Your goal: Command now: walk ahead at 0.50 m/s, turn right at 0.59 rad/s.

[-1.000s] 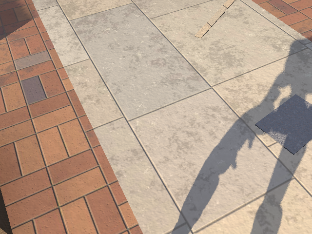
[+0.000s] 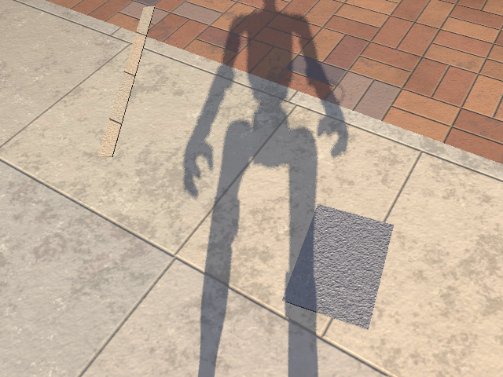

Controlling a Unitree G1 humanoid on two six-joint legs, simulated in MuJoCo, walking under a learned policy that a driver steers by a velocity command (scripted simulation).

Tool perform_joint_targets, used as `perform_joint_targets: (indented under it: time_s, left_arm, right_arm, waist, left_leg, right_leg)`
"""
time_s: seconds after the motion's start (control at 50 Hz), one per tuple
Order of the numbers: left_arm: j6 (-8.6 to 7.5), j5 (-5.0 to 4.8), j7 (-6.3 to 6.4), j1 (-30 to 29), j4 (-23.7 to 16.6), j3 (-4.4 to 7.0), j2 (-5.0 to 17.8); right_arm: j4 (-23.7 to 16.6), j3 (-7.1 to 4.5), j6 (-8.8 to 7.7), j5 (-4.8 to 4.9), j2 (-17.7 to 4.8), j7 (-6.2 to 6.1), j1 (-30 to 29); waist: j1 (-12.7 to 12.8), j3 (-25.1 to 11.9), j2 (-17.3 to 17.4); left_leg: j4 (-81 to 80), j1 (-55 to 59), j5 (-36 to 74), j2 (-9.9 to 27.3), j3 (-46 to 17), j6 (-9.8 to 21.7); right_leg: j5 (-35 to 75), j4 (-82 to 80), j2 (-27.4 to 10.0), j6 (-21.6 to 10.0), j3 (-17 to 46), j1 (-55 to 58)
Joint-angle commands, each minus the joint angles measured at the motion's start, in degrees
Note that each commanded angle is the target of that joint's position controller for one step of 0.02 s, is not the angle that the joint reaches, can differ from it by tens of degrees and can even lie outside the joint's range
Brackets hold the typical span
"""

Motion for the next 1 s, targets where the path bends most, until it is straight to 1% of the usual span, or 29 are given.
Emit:
perform_joint_targets:
  time_s: [0.02, 0.16, 0.2, 0.22, 0.24, 0.26, 0.28, 0.3, 0.32, 0.34, 0.36, 0.4, 0.42, 0.48, 0.54, 0.58, 0.64, 0.7, 0.72, 0.74, 0.76, 0.78, 0.8, 0.82, 0.84, 0.86, 0.92, 0.96, 1.0]
  left_arm:
    - [-0.90, 0.01, 0.16, 3.30, -3.08, 1.62, 8.42]
    - [-0.63, 0.82, 1.02, 8.24, -3.04, 1.64, 9.46]
    - [-0.67, 0.98, 1.45, 6.30, -3.78, 1.89, 10.54]
    - [-0.84, 1.03, 1.46, 4.06, -4.32, 1.97, 11.19]
    - [-1.14, 1.03, 1.18, 3.28, -4.42, 1.99, 11.49]
    - [-1.52, 0.71, 0.71, 2.84, -4.23, 1.76, 10.98]
    - [-2.01, 0.45, 0.31, 4.14, -5.65, 0.47, 6.48]
    - [-1.82, -1.04, 0.20, 12.52, -6.29, -0.05, 2.66]
    - [-1.21, 1.18, 0.69, 11.99, -4.23, 0.12, 6.72]
    - [-0.97, 1.48, 0.26, 7.28, -4.36, 0.19, 6.95]
    - [-0.95, 1.58, -0.11, 3.65, -5.08, -0.11, 6.21]
    - [-0.13, 2.20, -0.97, 1.97, -5.75, -0.34, 5.49]
    - [0.30, 2.24, -1.11, 2.21, -5.58, -0.47, 4.99]
    - [0.88, 2.28, -0.90, 0.75, -5.74, -0.89, 3.83]
    - [0.85, 2.06, -1.18, -4.86, -7.19, -2.19, 2.00]
    - [0.77, 1.65, -1.31, -8.41, -7.59, -3.09, 0.96]
    - [0.67, 1.53, -0.65, -10.25, -7.22, -3.31, 1.84]
    - [-0.29, 2.11, 0.20, -6.79, -5.11, -3.19, 2.43]
    - [-1.01, 2.68, 0.61, -4.36, -4.13, -2.75, 4.57]
    - [-1.50, 3.05, 0.95, -1.19, -3.94, -2.20, 8.12]
    - [-0.59, 1.28, 1.21, -1.15, -3.30, -2.28, 7.13]
    - [-0.17, 0.21, 1.04, -1.59, -3.49, -2.88, 4.62]
    - [0.05, 0.24, 1.28, -3.96, -3.26, -3.24, 3.96]
    - [0.38, 0.73, 1.67, -6.31, -3.27, -3.68, 3.01]
    - [0.54, 0.88, 2.16, -8.16, -3.22, -3.82, 2.82]
    - [0.64, 0.93, 2.42, -9.57, -2.93, -3.87, 2.75]
    - [0.63, 0.94, 2.26, -10.13, -1.62, -3.86, 2.71]
    - [1.04, 0.67, 2.12, -10.50, -0.59, -3.62, 3.28]
    - [1.72, 0.28, 1.94, -10.36, 0.35, -3.33, 3.52]
  right_arm:
    - [-4.34, -0.63, 0.12, 0.11, -4.08, 0.08, -3.38]
    - [-9.34, 0.56, -1.21, 0.93, -4.40, 0.80, -13.55]
    - [-9.36, 0.40, -1.72, 1.16, -5.62, 0.62, -10.70]
    - [-8.08, 0.10, -2.00, 1.23, -6.42, 0.30, -6.06]
    - [-5.95, -0.57, -2.39, 1.19, -7.81, -0.27, 0.36]
    - [-3.84, -1.18, -3.08, 0.90, -9.05, -0.96, 8.50]
    - [-3.35, -1.94, -3.49, -0.35, -12.79, -1.94, 17.47]
    - [-2.96, -3.03, -2.93, -1.07, -17.87, -1.70, 16.23]
    - [-3.40, -2.35, -2.29, 0.54, -12.65, -0.98, 12.22]
    - [-4.07, -1.24, -2.27, 1.11, -7.83, -0.69, 7.82]
    - [-3.64, -0.61, -2.47, 0.87, -5.55, -0.45, 6.21]
    - [-1.78, -0.15, -3.14, 0.96, -4.96, -0.61, 7.08]
    - [-0.83, -0.08, -3.78, 1.31, -5.15, -0.45, 8.27]
    - [1.29, 0.00, -5.20, 1.96, -5.90, -0.01, 10.87]
    - [2.30, 0.40, -4.44, 2.01, -5.80, -0.15, 10.30]
    - [3.28, 0.54, -3.78, 2.06, -5.91, -0.24, 11.57]
    - [5.00, 0.43, -3.00, 2.23, -6.57, -0.36, 14.06]
    - [5.75, 0.51, -2.25, 2.77, -6.39, -0.87, 13.14]
    - [5.97, 0.77, -2.27, 2.50, -5.61, -1.00, 14.96]
    - [5.06, 1.39, -2.27, 2.12, -3.56, -1.28, 18.27]
    - [7.39, 2.29, -0.75, 3.75, 0.09, -1.66, 24.64]
    - [7.65, 1.50, 0.66, 3.05, -3.62, -2.15, 20.80]
    - [6.69, 1.19, 1.30, 2.29, -3.90, -2.11, 16.53]
    - [6.79, 1.22, 1.79, 1.87, -3.25, -2.02, 14.74]
    - [7.06, 1.33, 2.26, 1.71, -2.66, -1.92, 14.21]
    - [8.04, 1.64, 2.62, 1.61, -1.63, -1.92, 15.42]
    - [10.17, 1.92, 3.43, 1.90, -0.80, -2.34, 15.93]
    - [11.04, 2.10, 3.78, 1.82, -0.34, -2.58, 15.23]
    - [11.98, 2.33, 3.60, 1.33, -0.57, -2.66, 14.77]
  waist:
    - [0.46, -0.68, -4.72]
    - [3.60, 0.12, -6.22]
    - [1.44, -0.17, -6.94]
    - [-0.93, -1.41, -7.21]
    - [-3.34, -4.58, -6.52]
    - [-7.51, -9.08, -3.88]
    - [-10.19, -17.22, 1.76]
    - [-4.33, -20.56, 17.02]
    - [-2.81, -14.71, 7.88]
    - [-2.36, -7.16, 1.49]
    - [-2.37, -3.86, -1.26]
    - [-1.31, -2.70, 2.88]
    - [-1.04, -2.61, 3.69]
    - [-0.17, -3.59, 2.74]
    - [-0.54, -3.77, 4.34]
    - [-2.03, -4.53, 5.57]
    - [-3.09, -5.01, 5.29]
    - [-0.82, -4.56, 2.57]
    - [-0.40, -6.29, -1.20]
    - [-1.51, -10.89, -8.19]
    - [-2.28, -16.76, -15.44]
    - [-0.60, -14.16, -11.41]
    - [-1.03, -9.45, -10.04]
    - [-2.15, -7.39, -8.09]
    - [-3.39, -5.81, -8.19]
    - [-4.56, -5.80, -8.63]
    - [-4.70, -6.93, -8.19]
    - [-4.86, -5.91, -8.08]
    - [-4.93, -3.35, -6.56]
  left_leg:
    - [-5.87, -4.53, 5.71, -1.81, 1.65, -0.65]
    - [-19.93, -2.89, 9.17, -6.11, 1.63, 1.38]
    - [-24.27, 4.14, 7.23, -7.21, 0.96, 2.79]
    - [-26.26, 11.38, 5.36, -8.45, 1.66, 3.96]
    - [-27.16, 20.03, 3.83, -10.24, 2.88, 5.13]
    - [-30.40, 31.11, 5.66, -8.75, 2.30, 6.73]
    - [-31.34, 43.90, -5.54, 3.96, -11.28, 9.50]
    - [-39.81, 52.49, -6.95, 16.56, -40.14, 16.69]
    - [-41.53, 46.07, -13.75, 15.28, -43.00, 17.00]
    - [-42.24, 38.06, -12.93, 12.54, -32.81, 16.08]
    - [-43.13, 33.16, -6.49, 9.30, -24.76, 14.86]
    - [-44.64, 29.20, 4.04, 5.00, -15.34, 13.15]
    - [-44.37, 28.62, 14.42, 4.87, -12.89, 13.55]
    - [-42.57, 29.87, 40.57, 4.99, -5.84, 14.99]
    - [-42.40, 28.75, 45.86, 2.13, 0.63, 13.59]
    - [-41.77, 28.15, 46.26, 0.71, 2.74, 12.57]
    - [-38.80, 30.59, 43.40, 1.94, 1.39, 11.83]
    - [-32.27, 30.21, 34.26, 1.65, -0.13, 9.70]
    - [-27.66, 28.09, 26.67, -0.36, 0.48, 7.79]
    - [-20.65, 22.95, 4.75, -3.42, 3.04, 6.17]
    - [-13.34, 21.72, -20.95, -8.25, 3.56, 5.55]
    - [-9.05, 18.74, -26.63, -8.83, 1.43, 5.32]
    - [-7.32, 16.37, -26.05, -8.86, 0.65, 4.98]
    - [-7.89, 16.75, -23.27, -7.98, -0.02, 4.48]
    - [-10.24, 18.57, -20.29, -7.10, -0.24, 3.93]
    - [-12.46, 21.37, -17.97, -6.96, 0.13, 3.33]
    - [-18.40, 26.08, -13.36, -7.74, 1.62, 2.51]
    - [-24.35, 28.61, -8.15, -7.86, 2.52, 2.66]
    - [-32.33, 32.33, -0.02, -7.05, 1.92, 3.49]
  right_leg:
    - [18.27, -6.43, -14.84, -6.20, 14.48, 2.94]
    - [26.52, -1.42, -15.80, -5.13, 17.56, 10.01]
    - [29.30, 0.82, -16.25, -3.28, 18.77, 8.87]
    - [34.47, 3.29, -15.84, -1.89, 17.75, 6.86]
    - [40.99, 9.48, -14.57, -0.73, 16.74, 5.86]
    - [39.66, 20.46, -11.27, 0.55, 13.72, 2.81]
    - [22.56, 36.62, -7.86, 1.61, 10.45, -4.74]
    - [-19.10, 51.38, 2.02, 3.59, 5.40, -21.41]
    - [-16.31, 56.01, -2.98, 2.80, 6.98, -25.95]
    - [-10.82, 54.86, -5.20, 3.14, 6.29, -25.74]
    - [-8.09, 51.98, -6.82, 3.41, 5.73, -25.02]
    - [-6.96, 47.91, -8.47, 4.21, 4.92, -22.65]
    - [-7.11, 47.17, -7.89, 4.75, 4.45, -21.69]
    - [-6.55, 43.31, -7.03, 6.44, 3.07, -22.67]
    - [-0.77, 31.68, -8.35, 7.64, -1.13, -20.84]
    - [3.65, 24.39, -8.30, 7.78, -3.72, -16.59]
    - [5.63, 18.28, -7.81, 7.06, -4.17, -13.39]
    - [10.51, 6.76, -7.72, 4.90, -3.37, -5.39]
    - [21.68, 4.09, -11.58, 4.12, 0.59, 1.00]
    - [47.13, 8.20, -22.80, 1.52, 10.15, 9.77]
    - [52.93, 7.70, -30.20, -7.82, 17.61, 11.27]
    - [43.40, 4.76, -29.16, -9.62, 19.39, 8.46]
    - [35.43, 1.90, -26.98, -8.62, 17.63, 4.86]
    - [29.50, -0.28, -24.96, -6.82, 15.53, 1.74]
    - [26.64, -1.95, -23.21, -5.05, 12.95, -1.56]
    - [24.35, -2.79, -21.49, -3.55, 10.58, -3.76]
    - [16.74, -3.29, -19.06, -1.94, 7.64, -5.69]
    - [5.26, -3.87, -18.02, -0.87, 7.40, -8.12]
    - [-10.22, -4.91, -16.40, 2.25, 7.72, -12.89]
Next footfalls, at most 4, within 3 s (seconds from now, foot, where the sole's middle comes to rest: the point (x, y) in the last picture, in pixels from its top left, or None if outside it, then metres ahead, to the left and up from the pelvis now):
0.26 left None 0.35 0.12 -0.78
0.72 right None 0.46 -0.11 -0.78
1.02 left None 0.45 0.11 -0.78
1.76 left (283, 256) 0.82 0.00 -0.78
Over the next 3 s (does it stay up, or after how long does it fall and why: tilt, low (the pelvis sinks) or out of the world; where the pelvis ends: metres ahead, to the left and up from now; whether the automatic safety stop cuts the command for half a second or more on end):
stays up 0.75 -0.06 -0.01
